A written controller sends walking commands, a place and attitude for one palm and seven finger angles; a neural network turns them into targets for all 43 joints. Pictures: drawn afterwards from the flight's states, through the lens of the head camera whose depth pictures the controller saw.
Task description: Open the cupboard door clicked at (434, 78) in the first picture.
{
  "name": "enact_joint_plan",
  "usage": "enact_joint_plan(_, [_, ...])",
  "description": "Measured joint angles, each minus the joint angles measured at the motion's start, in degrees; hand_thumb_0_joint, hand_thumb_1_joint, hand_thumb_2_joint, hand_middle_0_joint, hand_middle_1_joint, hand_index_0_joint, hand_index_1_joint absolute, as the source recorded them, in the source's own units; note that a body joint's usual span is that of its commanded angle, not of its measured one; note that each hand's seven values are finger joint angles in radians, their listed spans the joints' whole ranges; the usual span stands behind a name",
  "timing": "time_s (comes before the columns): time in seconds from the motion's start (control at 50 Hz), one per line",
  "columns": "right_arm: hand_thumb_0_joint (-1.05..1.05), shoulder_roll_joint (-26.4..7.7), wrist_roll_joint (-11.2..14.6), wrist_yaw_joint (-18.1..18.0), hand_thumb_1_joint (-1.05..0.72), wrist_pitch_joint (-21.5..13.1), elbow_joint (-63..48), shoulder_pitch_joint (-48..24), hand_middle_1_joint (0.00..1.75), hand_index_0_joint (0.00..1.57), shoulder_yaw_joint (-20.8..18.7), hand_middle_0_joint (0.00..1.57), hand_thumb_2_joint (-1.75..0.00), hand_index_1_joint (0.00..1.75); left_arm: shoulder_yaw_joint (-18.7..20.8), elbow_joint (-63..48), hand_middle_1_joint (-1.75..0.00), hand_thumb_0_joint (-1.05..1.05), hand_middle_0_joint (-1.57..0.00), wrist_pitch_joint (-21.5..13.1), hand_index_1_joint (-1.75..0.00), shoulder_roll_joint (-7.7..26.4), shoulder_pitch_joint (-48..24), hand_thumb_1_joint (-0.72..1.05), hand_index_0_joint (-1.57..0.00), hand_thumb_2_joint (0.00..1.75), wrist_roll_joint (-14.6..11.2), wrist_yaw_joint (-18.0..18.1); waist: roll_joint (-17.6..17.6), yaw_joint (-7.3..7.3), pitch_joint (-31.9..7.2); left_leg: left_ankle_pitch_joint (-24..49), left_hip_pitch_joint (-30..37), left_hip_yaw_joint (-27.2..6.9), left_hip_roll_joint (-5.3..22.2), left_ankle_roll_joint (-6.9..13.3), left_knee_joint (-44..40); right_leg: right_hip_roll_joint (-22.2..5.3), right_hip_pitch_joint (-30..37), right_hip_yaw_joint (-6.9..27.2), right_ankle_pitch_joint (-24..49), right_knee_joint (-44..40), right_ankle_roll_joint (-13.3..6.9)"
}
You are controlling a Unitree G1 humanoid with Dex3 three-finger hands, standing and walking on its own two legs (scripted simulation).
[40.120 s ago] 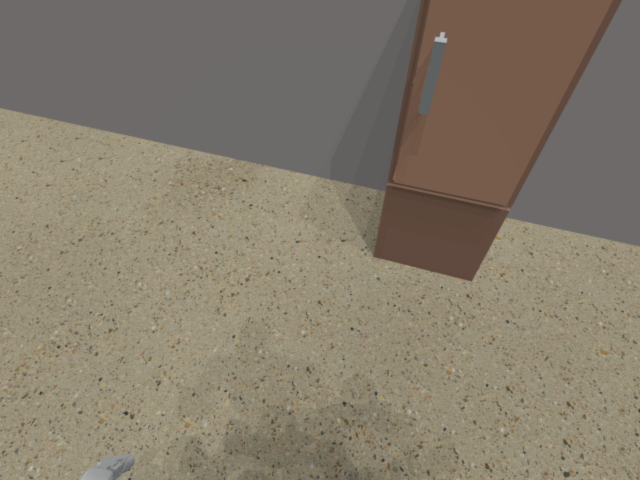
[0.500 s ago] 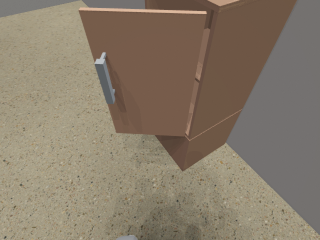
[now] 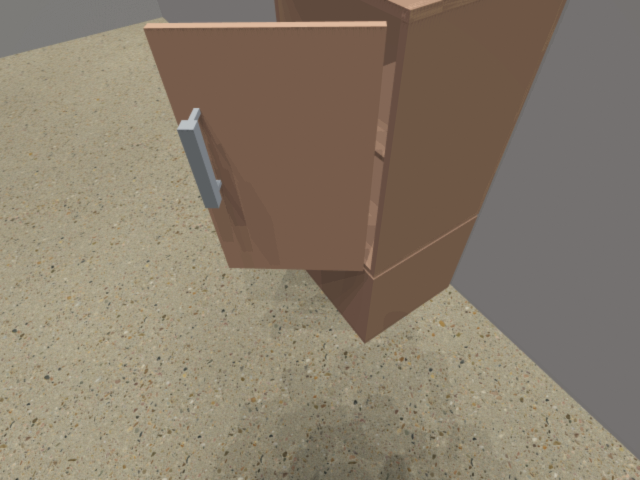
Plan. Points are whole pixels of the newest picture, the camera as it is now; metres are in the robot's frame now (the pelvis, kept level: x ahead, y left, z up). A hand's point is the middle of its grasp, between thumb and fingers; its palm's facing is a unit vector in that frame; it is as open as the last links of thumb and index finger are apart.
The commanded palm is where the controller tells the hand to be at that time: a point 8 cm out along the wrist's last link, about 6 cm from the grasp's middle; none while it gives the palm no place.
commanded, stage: come to a stop and stand still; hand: left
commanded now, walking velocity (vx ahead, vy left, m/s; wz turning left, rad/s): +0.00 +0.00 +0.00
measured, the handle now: (204, 159) +0.62 +0.24 +0.03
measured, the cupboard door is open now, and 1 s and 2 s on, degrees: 53 53 53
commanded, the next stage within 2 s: look again from close up in 0.36 s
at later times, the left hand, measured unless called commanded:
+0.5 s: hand out of the picture +0.00 +0.16 -0.17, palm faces +0.01 -0.98 -0.19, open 7.3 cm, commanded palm none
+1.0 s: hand out of the picture -0.04 +0.21 -0.18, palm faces +0.01 -0.98 -0.18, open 7.3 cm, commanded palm none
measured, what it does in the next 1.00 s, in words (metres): stands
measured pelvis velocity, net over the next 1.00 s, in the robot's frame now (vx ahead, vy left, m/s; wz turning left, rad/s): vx -0.03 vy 0.03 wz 0.00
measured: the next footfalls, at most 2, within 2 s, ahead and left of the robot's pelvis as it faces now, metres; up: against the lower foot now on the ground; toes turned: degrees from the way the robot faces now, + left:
right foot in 1.70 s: +0.14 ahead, -0.08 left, +0.00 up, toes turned -8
left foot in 1.98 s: +0.18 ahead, +0.16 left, +0.00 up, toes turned +1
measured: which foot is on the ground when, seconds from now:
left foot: down 0.00-1.00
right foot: down 0.00-1.00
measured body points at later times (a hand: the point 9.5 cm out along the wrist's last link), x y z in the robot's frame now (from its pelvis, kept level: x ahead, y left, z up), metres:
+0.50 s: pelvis +0.00 -0.01 +0.01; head +0.01 -0.01 +0.46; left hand +0.00 +0.21 -0.15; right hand -0.01 -0.23 -0.16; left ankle +0.01 +0.13 -0.73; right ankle -0.05 -0.11 -0.73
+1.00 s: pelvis -0.03 +0.03 +0.00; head -0.04 +0.04 +0.45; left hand -0.04 +0.26 -0.16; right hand -0.01 -0.20 -0.15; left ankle +0.01 +0.13 -0.73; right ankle -0.05 -0.11 -0.73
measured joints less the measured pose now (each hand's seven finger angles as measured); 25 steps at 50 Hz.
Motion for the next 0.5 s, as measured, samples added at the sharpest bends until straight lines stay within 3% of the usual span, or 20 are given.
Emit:
enact_joint_plan(0.04, [0.01, -0.17, -0.11, 0.08, -0.9, 0.12, 1.12, 1.39, 0.3, 0.21, 0.04, 0.2, -0.89, 0.3, -0.38, 0.57, -0.3, 0.0, -0.2, -0.41, -0.3, -0.52, 0.72, 0.91, -0.2, 0.9, -0.16, 0.09, -0.37, -0.17, -0.81, 0.14, 1.38, -0.49, -0.27, -0.14, 0.96, 0.13, 0.72, -0.11, 0.4, -1.13, -0.22])
enact_joint_plan(0.1, [0.01, -0.45, 0.0, -0.18, -0.9, -0.8, 2.61, 3.39, 0.3, 0.2, 0.31, 0.2, -0.89, 0.3, -0.8, 1.71, -0.3, 0.0, -0.2, -0.89, -0.3, -1.12, 1.01, 0.91, -0.2, 0.9, -0.46, 0.3, -0.15, -0.8, -1.56, 6.02, 5.53, -1.58, 0.42, -0.26, -3.79, 1.23, 0.77, -0.84, 0.13, -0.89, -0.43])
enact_joint_plan(0.12, [0.01, -0.27, 0.0, -0.43, -0.9, -1.19, 3.41, 3.81, 0.3, 0.2, 0.41, 0.2, -0.89, 0.3, -0.79, 2.24, -0.3, 0.0, -0.2, -0.91, -0.3, -0.98, 0.64, 0.92, -0.21, 0.9, -0.6, 0.42, -0.34, -1.1, -1.47, 4.41, 6.15, -2.01, 0.52, -0.52, -4.83, 1.36, 0.79, -1.32, -0.15, -0.61, -0.47])
enact_joint_plan(0.24, [0.01, 1.43, -0.01, -1.17, -0.9, -1.91, 6.4, 4.91, 0.3, 0.2, 1.68, 0.19, -0.89, 0.3, -0.71, 3.64, -0.3, 0.01, -0.2, -1.32, -0.3, -0.2, -0.4, 0.94, -0.21, 0.9, -1.12, 0.33, -2.28, -0.21, -0.12, 5.62, 8.23, -1.81, 0.88, -1.5, -7.64, 1.76, 2.93, -1.1, 1.8, -3.9, -0.94])
enact_joint_plan(0.46, [0.01, 2.94, -0.13, -1.16, -0.9, -2.33, 7.28, 5.02, 0.3, 0.2, 2.42, 0.2, -0.89, 0.3, -1.17, 5.57, -0.3, 0.0, -0.2, -1.43, -0.3, -1.09, 0.92, 0.92, -0.2, 0.9, -1.19, 0.12, -1.92, -0.08, -0.33, 6.7, 9.91, -1.62, 1.0, -1.39, -10.05, 1.96, 4.9, -0.95, 3.4, -7.12, -0.91])
enact_joint_plan(0.5, [0.01, 2.4, 0.08, -0.75, -0.9, -2.36, 5.84, 4.58, 0.3, 0.2, 2.59, 0.2, -0.89, 0.3, -1.54, 5.24, -0.3, 0.0, -0.2, -2.75, -0.3, -1.99, 1.54, 0.92, -0.2, 0.9, -0.63, 1.17, -0.73, 0.18, -0.05, 5.67, 7.67, -1.43, 1.73, -0.95, -6.65, 2.56, 4.06, -0.83, 3.68, -6.89, -0.6])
